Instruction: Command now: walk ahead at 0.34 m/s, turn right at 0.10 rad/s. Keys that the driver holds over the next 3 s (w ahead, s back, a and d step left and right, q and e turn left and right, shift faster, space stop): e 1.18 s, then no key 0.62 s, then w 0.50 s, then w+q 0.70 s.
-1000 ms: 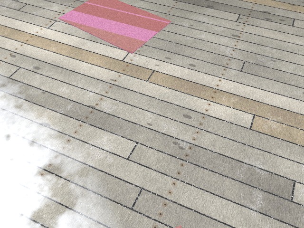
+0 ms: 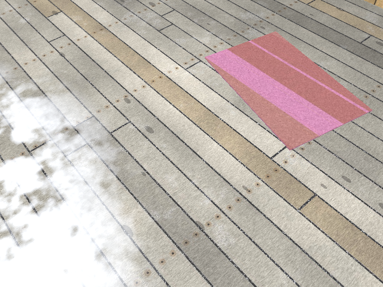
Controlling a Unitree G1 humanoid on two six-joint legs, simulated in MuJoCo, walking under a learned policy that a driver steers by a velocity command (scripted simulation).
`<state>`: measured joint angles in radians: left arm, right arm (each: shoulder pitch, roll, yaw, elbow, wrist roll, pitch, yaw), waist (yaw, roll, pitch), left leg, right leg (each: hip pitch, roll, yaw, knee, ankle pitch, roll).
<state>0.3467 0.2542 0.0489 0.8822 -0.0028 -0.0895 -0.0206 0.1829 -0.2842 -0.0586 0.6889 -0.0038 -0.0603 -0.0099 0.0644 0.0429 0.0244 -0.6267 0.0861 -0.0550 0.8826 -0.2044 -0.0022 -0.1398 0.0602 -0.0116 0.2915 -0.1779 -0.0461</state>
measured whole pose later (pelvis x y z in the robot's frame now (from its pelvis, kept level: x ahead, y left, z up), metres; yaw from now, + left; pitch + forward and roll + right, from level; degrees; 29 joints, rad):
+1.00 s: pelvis +0.15 +0.00 -0.01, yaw -33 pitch +2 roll +2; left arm 0.18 0.32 0.07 0.62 -0.01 0.05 0.03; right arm 0.08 -0.30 -0.08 0.77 0.01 -0.01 -0.01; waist 0.02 -0.01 0.03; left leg -0.37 -0.04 -0.09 0.66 -0.35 -0.07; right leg -0.32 0.09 0.18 0.50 -0.21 -0.03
